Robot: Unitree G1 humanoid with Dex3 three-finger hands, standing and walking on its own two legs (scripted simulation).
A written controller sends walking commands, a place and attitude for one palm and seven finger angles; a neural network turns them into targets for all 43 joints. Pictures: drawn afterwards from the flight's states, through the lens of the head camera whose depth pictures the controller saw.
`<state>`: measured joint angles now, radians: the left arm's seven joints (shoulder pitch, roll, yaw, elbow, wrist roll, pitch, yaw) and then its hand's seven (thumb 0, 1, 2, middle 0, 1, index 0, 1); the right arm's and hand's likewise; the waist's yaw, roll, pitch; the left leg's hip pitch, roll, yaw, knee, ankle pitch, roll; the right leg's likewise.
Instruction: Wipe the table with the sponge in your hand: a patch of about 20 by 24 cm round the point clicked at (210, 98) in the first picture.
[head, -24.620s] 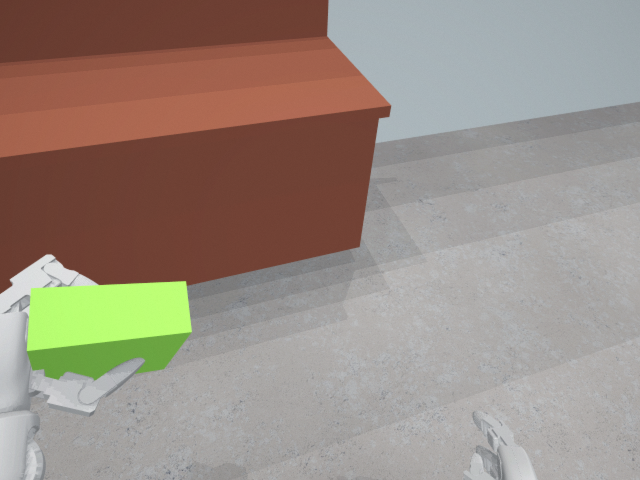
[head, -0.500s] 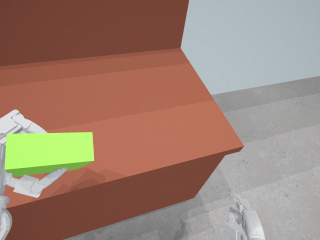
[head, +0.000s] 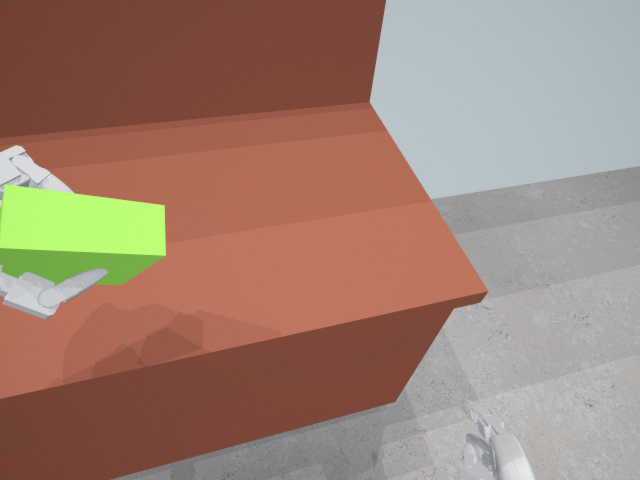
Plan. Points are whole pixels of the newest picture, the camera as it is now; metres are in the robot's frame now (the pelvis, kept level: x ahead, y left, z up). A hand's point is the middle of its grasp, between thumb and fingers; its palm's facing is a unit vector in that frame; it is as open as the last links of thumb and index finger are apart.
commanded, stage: turn the palm down, sponge in hand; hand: left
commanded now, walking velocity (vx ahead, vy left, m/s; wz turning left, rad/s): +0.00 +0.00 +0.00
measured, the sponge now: (98, 246) +0.28 +0.26 +0.17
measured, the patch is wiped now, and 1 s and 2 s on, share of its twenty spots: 0.00 0.00 0.00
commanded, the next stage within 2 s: none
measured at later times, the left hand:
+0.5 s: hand (85, 317) +0.22 +0.25 +0.15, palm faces +0.31 -0.54 -0.78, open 9.4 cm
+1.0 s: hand (109, 310) +0.23 +0.24 +0.13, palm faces +0.17 -0.36 -0.92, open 9.4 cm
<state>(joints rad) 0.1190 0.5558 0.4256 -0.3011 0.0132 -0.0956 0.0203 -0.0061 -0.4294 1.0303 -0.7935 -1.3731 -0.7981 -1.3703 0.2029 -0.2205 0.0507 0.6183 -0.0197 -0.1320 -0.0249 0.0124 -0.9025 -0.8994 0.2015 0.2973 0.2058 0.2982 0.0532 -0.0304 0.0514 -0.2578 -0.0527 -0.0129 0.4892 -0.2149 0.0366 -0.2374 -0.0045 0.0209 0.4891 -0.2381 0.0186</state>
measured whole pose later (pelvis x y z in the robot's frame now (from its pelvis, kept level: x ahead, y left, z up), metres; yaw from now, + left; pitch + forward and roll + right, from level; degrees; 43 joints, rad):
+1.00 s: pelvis +0.02 -0.03 -0.01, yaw +0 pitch +0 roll +0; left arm 0.38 0.58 0.21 -0.43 0.46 0.14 0.02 0.00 -0.43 1.03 -0.79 -1.38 -0.79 -1.38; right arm 0.14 -0.27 0.00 0.59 0.02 -0.03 -0.13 0.01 -0.91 -0.90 0.20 0.30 0.20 0.30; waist 0.09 0.08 -0.01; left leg -0.28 -0.02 -0.02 0.58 -0.30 0.01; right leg -0.27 0.03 0.01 0.59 -0.32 -0.03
